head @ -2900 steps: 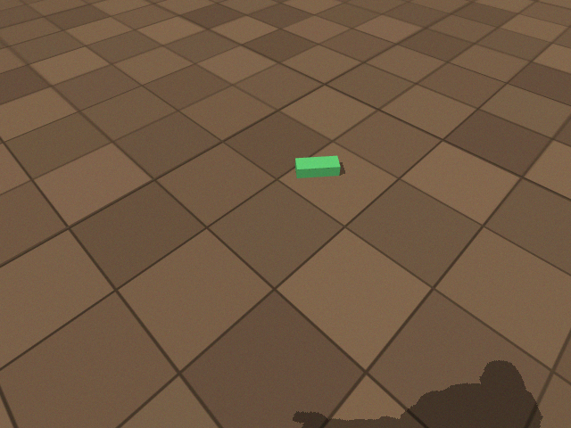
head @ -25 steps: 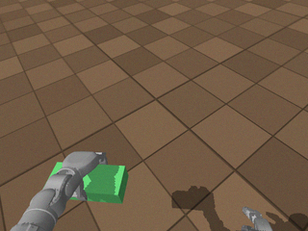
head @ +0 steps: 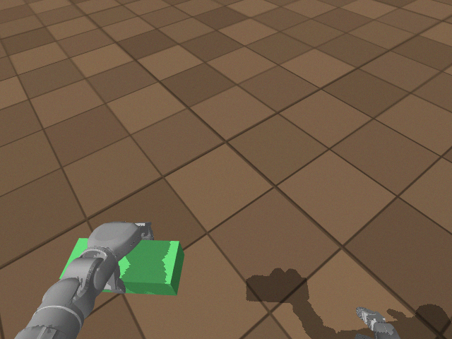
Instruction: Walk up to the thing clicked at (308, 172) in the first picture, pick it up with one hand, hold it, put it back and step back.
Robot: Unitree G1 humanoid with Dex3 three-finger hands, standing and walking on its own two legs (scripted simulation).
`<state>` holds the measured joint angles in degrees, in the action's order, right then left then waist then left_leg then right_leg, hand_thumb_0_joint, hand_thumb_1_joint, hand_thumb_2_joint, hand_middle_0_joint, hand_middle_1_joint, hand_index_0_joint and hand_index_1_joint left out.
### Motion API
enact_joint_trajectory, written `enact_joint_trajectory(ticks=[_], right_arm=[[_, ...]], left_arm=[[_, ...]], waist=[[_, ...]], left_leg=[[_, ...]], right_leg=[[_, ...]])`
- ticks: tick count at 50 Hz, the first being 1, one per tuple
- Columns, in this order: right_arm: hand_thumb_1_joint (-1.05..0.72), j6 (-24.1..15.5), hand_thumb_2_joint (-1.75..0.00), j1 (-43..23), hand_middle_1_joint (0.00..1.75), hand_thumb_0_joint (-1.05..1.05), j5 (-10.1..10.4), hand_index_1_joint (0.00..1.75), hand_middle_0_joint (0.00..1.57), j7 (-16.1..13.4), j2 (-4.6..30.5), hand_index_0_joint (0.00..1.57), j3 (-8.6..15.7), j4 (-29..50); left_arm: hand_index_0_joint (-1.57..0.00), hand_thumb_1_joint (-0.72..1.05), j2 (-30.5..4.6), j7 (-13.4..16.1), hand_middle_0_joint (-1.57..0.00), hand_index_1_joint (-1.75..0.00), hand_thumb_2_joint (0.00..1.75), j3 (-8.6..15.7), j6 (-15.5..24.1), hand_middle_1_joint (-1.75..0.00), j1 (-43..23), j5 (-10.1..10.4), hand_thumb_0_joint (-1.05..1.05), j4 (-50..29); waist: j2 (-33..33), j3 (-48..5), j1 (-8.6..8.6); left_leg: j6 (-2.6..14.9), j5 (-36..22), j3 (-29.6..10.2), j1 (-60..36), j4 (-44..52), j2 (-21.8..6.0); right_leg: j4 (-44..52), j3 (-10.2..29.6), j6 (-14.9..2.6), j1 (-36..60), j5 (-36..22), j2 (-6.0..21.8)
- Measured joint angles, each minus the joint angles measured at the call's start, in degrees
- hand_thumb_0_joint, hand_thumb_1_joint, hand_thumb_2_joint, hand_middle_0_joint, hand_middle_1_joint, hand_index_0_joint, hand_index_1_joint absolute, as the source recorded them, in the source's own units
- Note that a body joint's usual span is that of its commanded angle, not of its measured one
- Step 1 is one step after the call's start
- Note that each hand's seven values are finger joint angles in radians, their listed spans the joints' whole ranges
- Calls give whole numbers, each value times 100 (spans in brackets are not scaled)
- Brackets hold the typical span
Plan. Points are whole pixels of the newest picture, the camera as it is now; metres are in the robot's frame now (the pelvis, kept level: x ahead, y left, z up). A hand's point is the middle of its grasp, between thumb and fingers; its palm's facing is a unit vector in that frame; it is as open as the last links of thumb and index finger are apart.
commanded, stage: crouch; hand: left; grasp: from above
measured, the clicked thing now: (126, 265) +0.29 +0.23 -0.10
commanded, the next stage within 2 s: lower in 1.76 s
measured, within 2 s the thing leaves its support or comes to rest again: neither
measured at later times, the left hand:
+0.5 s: hand (141, 271) +0.34 +0.25 -0.26, palm faces -0.42 +0.09 -0.90, open 11.7 cm
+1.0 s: hand (158, 283) +0.38 +0.26 -0.48, palm faces -0.47 +0.04 -0.88, open 11.6 cm
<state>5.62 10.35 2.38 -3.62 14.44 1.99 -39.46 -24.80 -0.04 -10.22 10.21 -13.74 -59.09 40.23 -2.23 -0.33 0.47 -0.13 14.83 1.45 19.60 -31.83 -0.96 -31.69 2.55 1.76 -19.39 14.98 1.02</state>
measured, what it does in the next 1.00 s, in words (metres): lowers itself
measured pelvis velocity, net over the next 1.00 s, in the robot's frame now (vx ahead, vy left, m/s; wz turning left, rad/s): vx -0.06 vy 0.01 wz -0.04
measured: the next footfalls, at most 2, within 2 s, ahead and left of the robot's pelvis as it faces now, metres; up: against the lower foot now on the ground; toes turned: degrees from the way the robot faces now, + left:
none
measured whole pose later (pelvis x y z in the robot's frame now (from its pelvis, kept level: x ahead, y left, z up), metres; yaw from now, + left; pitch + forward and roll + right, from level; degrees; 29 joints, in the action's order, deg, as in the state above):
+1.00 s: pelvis -0.06 +0.01 -0.31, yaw -2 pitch +38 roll -7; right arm -1.3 10.1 -6.6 4.8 13.9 1.1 -42.5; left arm -37.9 19.7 3.9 18.3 -47.4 -76.9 72.0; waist -0.9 -8.4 11.0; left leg -0.1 37.6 -5.6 116.0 -115.4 0.3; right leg -111.8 -1.7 3.0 -111.4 38.6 0.2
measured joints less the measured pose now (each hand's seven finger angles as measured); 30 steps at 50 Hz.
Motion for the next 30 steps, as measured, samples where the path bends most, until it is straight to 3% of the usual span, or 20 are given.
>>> enact_joint_trajectory(ticks=[9,19,24,30], right_arm=[[-90,9,-90,-31,30,0,-154,30,20,195,-11,20,103,-29],[-90,-99,-90,146,30,0,-385,30,20,349,157,20,277,-106],[-90,-188,-90,231,30,0,-475,30,20,309,167,20,288,-216],[-91,-293,-90,299,30,0,-554,30,20,326,48,20,259,-270]], left_arm=[[-46,-25,86,874,-42,-87,75,115,175,-90,-460,-639,0,984],[-46,-25,-75,1807,-42,-88,74,354,243,-91,-1384,-1269,0,2062],[-46,-23,-250,2018,-43,-86,71,534,193,-89,-1939,-1369,0,2472],[-46,-22,-492,1953,-43,-84,70,810,82,-87,-2439,-1336,0,2618]], waist=[[167,-175,113],[182,-673,369],[117,-881,534],[34,-1005,711]], left_leg=[[-22,326,-130,1191,-975,-16],[-14,1161,-286,3945,-3403,-55],[28,1537,-334,5356,-4637,-52],[79,1831,-368,6787,-5845,-22]], right_leg=[[-912,-106,-14,-1118,333,-24],[-3198,-197,38,-3766,1127,-93],[-4388,-208,69,-5141,1494,-113],[-5569,-202,116,-6534,1799,-113]])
